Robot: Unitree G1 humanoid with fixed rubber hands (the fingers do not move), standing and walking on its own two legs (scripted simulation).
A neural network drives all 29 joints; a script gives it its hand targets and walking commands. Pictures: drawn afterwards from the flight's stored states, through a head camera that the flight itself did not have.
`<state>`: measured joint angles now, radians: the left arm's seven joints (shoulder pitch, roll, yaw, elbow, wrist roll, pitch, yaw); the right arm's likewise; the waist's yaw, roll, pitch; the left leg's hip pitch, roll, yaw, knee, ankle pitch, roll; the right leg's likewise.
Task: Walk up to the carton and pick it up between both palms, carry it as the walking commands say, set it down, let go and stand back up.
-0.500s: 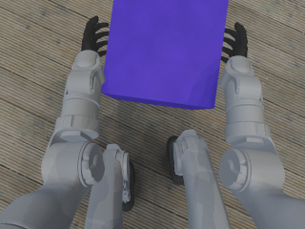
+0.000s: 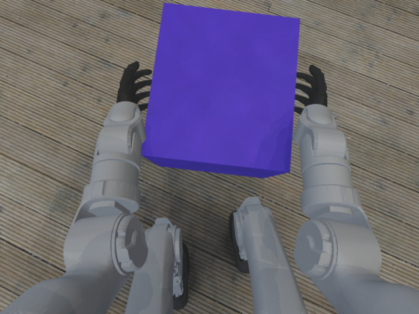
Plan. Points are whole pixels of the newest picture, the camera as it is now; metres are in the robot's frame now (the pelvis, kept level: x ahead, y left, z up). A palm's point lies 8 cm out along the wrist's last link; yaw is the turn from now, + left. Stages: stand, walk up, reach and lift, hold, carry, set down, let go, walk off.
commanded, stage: reach and lift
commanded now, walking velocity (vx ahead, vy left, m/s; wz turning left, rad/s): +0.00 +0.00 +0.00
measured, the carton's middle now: (220, 102) +0.51 -0.08 -0.13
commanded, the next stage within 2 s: none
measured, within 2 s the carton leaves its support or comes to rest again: neither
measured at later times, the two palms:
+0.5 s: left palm (111, 99) +0.47 +0.10 +0.03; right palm (330, 105) +0.42 -0.23 +0.03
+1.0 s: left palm (85, 86) +0.45 +0.10 +0.10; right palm (359, 100) +0.39 -0.22 +0.10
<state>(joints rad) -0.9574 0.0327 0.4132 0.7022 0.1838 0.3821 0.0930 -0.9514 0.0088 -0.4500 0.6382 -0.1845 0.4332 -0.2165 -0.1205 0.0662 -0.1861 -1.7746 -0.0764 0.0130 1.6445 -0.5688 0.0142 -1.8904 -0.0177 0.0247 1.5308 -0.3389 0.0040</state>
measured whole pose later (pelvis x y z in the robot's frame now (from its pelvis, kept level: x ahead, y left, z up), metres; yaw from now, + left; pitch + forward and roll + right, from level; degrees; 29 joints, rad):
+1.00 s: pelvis +0.03 +0.01 +0.13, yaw -2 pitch +29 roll +0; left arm -0.66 -0.09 0.42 0.58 0.25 0.37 0.05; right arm -0.62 0.12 -0.44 0.49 -0.23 0.41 -0.17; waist -0.12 0.07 -0.18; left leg -1.19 -0.07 -0.01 1.14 -0.45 0.03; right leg -1.29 -0.01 0.02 1.04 -0.25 0.02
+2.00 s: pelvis +0.06 +0.00 +0.23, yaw -1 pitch +4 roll +0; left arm -0.43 -0.13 0.39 0.51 0.28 0.45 0.01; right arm -0.40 0.18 -0.38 0.39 -0.29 0.52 -0.17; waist -0.12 0.05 -0.03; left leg -0.36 -0.05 -0.05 0.57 -0.28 0.03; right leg -0.44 -0.01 0.00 0.48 -0.10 0.01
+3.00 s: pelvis +0.09 +0.00 +0.24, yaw -2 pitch -6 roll -1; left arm -0.28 -0.13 0.34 0.35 0.27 0.66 0.00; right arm -0.33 0.17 -0.25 0.35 -0.27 0.69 -0.18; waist -0.05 0.04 -0.04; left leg -0.03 -0.02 -0.06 0.40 -0.26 0.02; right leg -0.13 0.02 0.00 0.33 -0.09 0.00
